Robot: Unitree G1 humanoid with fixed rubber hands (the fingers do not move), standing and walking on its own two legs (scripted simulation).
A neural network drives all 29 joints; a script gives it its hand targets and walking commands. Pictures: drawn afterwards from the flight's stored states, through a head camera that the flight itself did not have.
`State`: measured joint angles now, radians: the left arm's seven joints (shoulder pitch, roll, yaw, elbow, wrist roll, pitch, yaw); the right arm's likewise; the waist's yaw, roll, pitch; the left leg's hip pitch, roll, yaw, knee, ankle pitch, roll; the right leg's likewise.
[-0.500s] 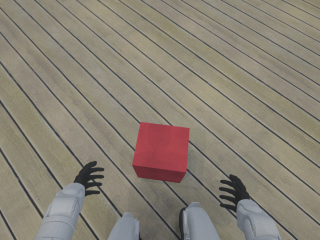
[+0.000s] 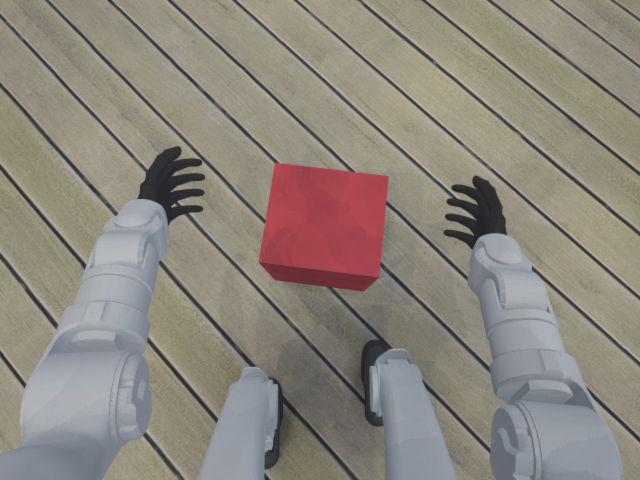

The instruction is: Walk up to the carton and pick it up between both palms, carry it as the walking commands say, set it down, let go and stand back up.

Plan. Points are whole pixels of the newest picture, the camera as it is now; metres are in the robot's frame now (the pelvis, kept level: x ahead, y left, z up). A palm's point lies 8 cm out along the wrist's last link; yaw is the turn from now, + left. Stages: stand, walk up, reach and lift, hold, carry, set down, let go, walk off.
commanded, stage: reach and lift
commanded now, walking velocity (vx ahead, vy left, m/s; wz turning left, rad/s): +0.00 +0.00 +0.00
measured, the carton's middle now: (324, 234) +0.51 -0.02 -0.52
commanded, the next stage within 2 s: none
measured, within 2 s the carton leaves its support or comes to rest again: neither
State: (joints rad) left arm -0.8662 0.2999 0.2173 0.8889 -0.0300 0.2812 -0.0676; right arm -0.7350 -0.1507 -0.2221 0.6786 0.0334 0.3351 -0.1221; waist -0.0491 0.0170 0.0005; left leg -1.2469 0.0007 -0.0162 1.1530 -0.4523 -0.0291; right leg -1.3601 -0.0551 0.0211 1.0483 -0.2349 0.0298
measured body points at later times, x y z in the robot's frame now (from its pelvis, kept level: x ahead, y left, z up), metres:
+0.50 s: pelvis +0.02 +0.01 -0.01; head +0.33 +0.00 +0.31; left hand +0.55 +0.19 -0.13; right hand +0.51 -0.22 -0.13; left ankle +0.03 +0.14 -0.63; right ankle +0.12 -0.14 -0.63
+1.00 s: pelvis -0.02 +0.00 -0.14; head +0.33 +0.00 +0.14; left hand +0.55 +0.19 -0.27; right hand +0.51 -0.23 -0.28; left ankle +0.03 +0.14 -0.63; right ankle +0.12 -0.14 -0.63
